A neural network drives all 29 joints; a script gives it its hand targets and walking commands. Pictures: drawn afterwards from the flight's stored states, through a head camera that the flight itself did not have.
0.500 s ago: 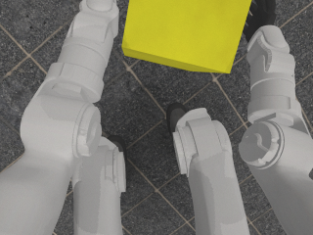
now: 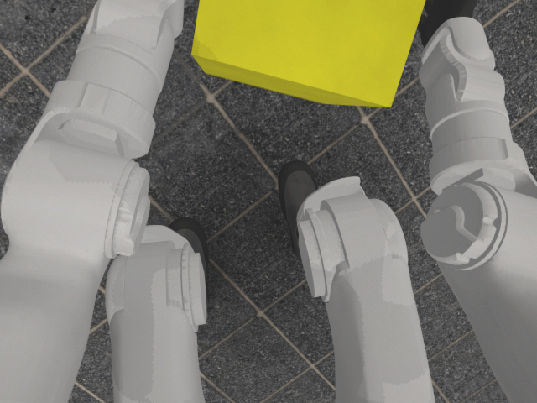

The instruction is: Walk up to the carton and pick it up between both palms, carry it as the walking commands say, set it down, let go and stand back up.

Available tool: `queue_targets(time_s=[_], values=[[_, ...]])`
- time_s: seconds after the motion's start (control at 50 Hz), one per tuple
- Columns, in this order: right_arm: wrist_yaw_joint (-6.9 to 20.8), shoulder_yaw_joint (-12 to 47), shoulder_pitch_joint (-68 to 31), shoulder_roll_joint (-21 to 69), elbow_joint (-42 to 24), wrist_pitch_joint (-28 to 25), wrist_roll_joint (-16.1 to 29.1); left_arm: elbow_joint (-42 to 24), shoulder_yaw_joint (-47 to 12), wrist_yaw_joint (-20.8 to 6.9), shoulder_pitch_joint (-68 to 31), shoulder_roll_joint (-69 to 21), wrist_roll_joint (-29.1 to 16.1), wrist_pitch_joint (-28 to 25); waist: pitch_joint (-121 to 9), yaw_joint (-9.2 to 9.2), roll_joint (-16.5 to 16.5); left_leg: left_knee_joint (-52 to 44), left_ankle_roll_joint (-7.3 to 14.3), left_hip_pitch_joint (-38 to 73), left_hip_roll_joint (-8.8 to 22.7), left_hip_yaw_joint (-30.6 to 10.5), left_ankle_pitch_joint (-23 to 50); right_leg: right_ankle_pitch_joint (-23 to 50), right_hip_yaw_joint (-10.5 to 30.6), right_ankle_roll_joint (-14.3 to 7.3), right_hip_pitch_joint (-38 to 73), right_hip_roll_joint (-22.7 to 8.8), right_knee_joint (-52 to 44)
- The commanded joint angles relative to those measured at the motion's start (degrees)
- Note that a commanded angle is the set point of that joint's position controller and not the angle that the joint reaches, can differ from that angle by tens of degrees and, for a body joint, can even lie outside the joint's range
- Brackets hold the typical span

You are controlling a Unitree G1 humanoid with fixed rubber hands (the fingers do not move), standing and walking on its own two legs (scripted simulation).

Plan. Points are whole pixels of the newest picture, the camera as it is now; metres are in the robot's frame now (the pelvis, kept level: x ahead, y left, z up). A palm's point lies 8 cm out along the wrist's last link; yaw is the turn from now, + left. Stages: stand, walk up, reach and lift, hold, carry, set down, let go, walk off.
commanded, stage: set down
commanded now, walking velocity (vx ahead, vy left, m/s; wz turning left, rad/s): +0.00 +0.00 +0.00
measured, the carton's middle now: (296, 6) +0.52 -0.16 -0.27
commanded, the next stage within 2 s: let go in 1.72 s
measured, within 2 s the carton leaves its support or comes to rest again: neither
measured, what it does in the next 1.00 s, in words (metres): rises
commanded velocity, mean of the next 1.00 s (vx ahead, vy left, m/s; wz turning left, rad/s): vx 0.00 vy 0.00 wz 0.00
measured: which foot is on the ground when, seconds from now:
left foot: down 0.00-1.00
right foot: down 0.00-1.00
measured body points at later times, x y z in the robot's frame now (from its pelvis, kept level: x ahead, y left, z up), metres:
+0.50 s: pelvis +0.00 -0.02 +0.00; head +0.37 -0.07 +0.24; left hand +0.59 -0.03 -0.18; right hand +0.46 -0.36 -0.17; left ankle +0.10 +0.10 -0.36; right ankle +0.15 -0.14 -0.36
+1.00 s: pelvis +0.01 -0.01 +0.11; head +0.35 -0.10 +0.40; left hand +0.61 -0.05 -0.01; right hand +0.45 -0.38 -0.02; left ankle +0.10 +0.10 -0.36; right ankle +0.15 -0.14 -0.36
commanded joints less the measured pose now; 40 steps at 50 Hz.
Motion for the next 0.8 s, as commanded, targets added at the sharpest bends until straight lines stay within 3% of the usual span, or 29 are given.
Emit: queue_targets(time_s=[0.0,0.04,0.2,0.36,0.48,0.56,0.66,0.68,0.74,0.78], values=[[-2.4,1.6,-10.8,-14.8,-2.8,-3.6,3.8,-5.6,-4.6,0.0,-18.7,0.2,-3.2,-2.0,-64.9,-12.52,9.5,-10.8,-2.1,25.6,4.7,-0.4,10.6,16.9,-5.4,-0.1,36.5,1.7,-5.6],[-2.5,2.3,-10.4,-15.0,-2.0,-4.1,5.0,-5.6,-5.1,0.1,-18.5,0.4,-3.8,-2.2,-65.9,-12.23,9.2,-10.6,-2.0,24.5,4.9,0.0,11.3,18.8,-5.0,0.0,38.1,1.8,-5.6],[-1.6,6.7,-7.9,-13.4,-1.7,-4.7,9.7,-6.3,-3.0,-0.1,-15.1,2.1,-3.1,-3.5,-66.9,-8.04,6.9,-9.9,-0.5,17.3,5.1,2.8,10.2,23.8,-2.6,0.3,43.9,2.3,-6.6],[-2.5,7.6,-7.9,-17.1,-4.5,-4.4,11.7,-10.1,-2.2,0.1,-17.2,4.8,-3.3,-3.2,-70.8,-8.21,7.6,-10.0,-0.1,20.1,5.3,3.3,6.4,19.3,-2.9,-0.1,44.2,2.5,-7.8],[-3.1,9.1,-7.2,-18.0,-14.7,-1.1,13.9,-16.9,-1.7,1.2,-17.0,5.9,-4.3,-0.2,-85.4,-8.15,6.4,-12.0,0.3,28.8,4.3,4.8,6.1,18.6,-4.2,-0.1,51.9,3.1,-10.2],[-2.9,10.6,-4.9,-16.5,-21.1,2.6,14.0,-19.4,-0.8,1.2,-15.3,6.1,-5.3,2.5,-93.1,-8.19,2.0,-14.2,0.9,33.7,3.5,5.0,4.2,15.9,-5.1,0.4,57.9,3.2,-13.7],[-3.5,12.4,-8.3,-16.1,-31.8,8.2,14.9,-26.1,1.1,2.1,-18.2,9.2,-6.3,5.6,-104.4,-6.35,-0.8,-18.5,2.0,43.0,2.7,4.7,4.8,15.5,-5.7,0.6,66.0,3.9,-18.0],[-3.5,11.5,-7.7,-15.7,-33.6,8.8,14.7,-27.0,1.1,2.3,-17.7,7.8,-6.4,6.0,-104.6,-7.12,-0.4,-19.5,2.1,42.8,2.1,5.0,5.9,19.6,-6.2,0.7,68.1,4.4,-18.2],[-4.0,11.6,-6.8,-15.9,-36.7,10.5,14.7,-28.9,3.4,2.4,-16.8,9.4,-6.2,6.8,-104.6,-6.03,-1.2,-22.4,2.1,41.2,1.5,5.1,5.3,21.6,-5.4,0.6,71.2,4.8,-20.5],[-4.0,11.4,-5.8,-15.6,-33.8,11.6,14.4,-25.2,4.1,2.2,-15.7,9.4,-5.7,7.5,-101.0,-5.66,-0.9,-24.8,2.3,40.5,1.8,4.4,3.8,20.2,-5.5,0.6,69.8,4.7,-21.9]])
